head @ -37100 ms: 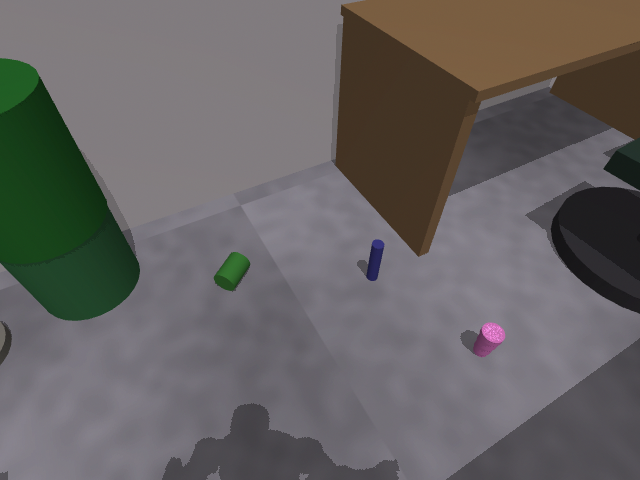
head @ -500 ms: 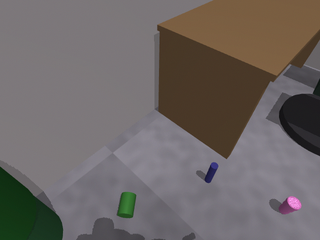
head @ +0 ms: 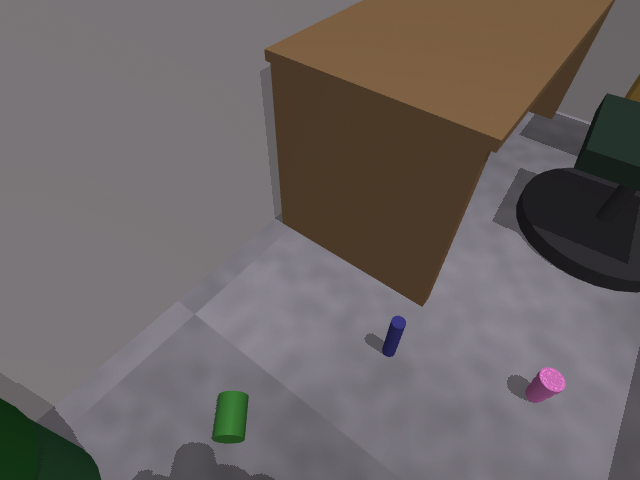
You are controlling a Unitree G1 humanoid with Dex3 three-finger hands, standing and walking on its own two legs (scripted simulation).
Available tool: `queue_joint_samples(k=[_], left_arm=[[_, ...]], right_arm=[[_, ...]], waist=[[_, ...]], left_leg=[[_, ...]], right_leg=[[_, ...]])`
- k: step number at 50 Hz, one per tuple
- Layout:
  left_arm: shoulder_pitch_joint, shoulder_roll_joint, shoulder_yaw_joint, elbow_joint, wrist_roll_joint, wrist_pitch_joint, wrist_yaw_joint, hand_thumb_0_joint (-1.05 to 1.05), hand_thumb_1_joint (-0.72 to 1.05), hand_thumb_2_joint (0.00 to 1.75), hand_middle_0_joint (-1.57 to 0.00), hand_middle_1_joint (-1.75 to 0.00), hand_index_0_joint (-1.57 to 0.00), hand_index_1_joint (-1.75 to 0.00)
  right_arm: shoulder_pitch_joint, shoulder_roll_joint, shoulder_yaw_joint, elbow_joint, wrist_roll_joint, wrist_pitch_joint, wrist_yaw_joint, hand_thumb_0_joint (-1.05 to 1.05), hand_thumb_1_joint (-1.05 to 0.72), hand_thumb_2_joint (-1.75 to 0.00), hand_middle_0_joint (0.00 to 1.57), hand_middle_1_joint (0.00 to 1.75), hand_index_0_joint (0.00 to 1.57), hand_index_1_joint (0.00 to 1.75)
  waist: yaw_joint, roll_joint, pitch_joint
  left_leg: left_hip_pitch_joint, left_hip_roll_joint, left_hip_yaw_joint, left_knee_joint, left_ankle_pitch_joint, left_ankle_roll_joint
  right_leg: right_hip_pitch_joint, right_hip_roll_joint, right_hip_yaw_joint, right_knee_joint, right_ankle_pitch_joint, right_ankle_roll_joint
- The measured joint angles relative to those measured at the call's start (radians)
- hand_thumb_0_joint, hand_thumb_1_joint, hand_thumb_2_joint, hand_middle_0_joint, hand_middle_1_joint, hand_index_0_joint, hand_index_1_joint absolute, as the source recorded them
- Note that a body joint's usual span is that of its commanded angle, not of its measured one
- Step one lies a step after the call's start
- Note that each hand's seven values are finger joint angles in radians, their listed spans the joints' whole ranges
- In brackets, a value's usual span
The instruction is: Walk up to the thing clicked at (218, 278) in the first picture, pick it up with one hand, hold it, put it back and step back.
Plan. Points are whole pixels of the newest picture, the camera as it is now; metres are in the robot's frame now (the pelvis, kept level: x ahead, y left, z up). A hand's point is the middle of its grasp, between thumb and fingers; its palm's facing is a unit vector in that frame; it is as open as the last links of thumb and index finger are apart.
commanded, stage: walk up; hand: left
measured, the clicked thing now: (231, 416) +0.42 +0.24 -0.72
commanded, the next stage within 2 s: stand in 0.02 s
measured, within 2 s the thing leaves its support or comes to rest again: neither
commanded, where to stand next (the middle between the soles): +0.05 -0.01 m, yaw +2 degrees
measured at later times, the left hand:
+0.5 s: hand out of the picture +0.08 +0.26 -0.14, palm faces -0.03 -0.94 -0.35, open 7.4 cm
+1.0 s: hand out of the picture +0.08 +0.26 -0.14, palm faces -0.02 -0.94 -0.35, open 7.4 cm
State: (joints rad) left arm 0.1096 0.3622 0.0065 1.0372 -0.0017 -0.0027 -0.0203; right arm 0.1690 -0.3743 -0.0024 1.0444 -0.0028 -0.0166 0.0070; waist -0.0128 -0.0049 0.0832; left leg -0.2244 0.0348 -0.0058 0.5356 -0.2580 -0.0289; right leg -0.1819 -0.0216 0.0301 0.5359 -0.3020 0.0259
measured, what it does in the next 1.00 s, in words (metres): stands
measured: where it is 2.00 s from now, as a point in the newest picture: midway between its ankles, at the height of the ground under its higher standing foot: outside the picture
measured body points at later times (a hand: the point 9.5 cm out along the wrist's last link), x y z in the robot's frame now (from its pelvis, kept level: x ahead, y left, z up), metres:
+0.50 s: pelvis +0.00 +0.00 +0.01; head +0.01 +0.00 +0.46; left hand +0.08 +0.31 -0.12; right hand +0.08 -0.30 -0.12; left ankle +0.02 +0.14 -0.73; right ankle +0.00 -0.14 -0.73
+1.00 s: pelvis +0.01 +0.00 +0.01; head +0.02 +0.00 +0.46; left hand +0.08 +0.31 -0.12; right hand +0.09 -0.30 -0.12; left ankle +0.02 +0.14 -0.73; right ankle +0.00 -0.14 -0.73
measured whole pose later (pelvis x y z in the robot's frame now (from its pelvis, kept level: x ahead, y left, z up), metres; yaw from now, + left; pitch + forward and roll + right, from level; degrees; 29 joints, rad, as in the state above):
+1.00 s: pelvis +0.01 +0.00 +0.01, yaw +0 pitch -2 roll +0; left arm 0.11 0.36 0.00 1.14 0.01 -0.01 -0.01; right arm 0.08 -0.35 0.00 1.14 -0.01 -0.01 0.01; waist 0.00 0.00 0.06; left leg -0.15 0.03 -0.01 0.34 -0.16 -0.03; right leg -0.10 -0.03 0.02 0.34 -0.20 0.03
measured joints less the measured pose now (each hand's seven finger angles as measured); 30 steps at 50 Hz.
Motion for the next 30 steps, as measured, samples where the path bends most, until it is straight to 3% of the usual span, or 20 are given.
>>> queue_joint_samples(k=[12, 30], left_arm=[[-0.07, -0.005, -0.009, 0.068, -0.001, -0.014, 0.005, 0.01, 0.9, 0.9, -0.2, -0.3, -0.21, -0.3], [-0.013, 0.01, -0.003, 0.118, 0.007, -0.009, 0.009, 0.01, 0.9, 0.9, -0.2, -0.3, -0.2, -0.29]], right_arm=[[-0.069, 0.031, 0.006, 0.062, -0.003, 0.003, 0.005, 0.01, -0.9, -0.9, 0.21, 0.3, 0.2, 0.3], [-0.087, 0.02, -0.004, 0.101, -0.007, 0.008, 0.006, 0.01, -0.91, -0.9, 0.2, 0.3, 0.2, 0.3]], waist=[[-0.011, 0.004, -0.016], [0.009, -0.002, -0.017]], left_leg=[[0.066, 0.002, -0.002, -0.142, 0.077, -0.004], [0.075, -0.001, 0.001, -0.195, 0.106, -0.001]], right_leg=[[0.067, 0.001, -0.005, -0.143, 0.077, 0.001], [0.077, -0.003, -0.004, -0.198, 0.108, 0.005]])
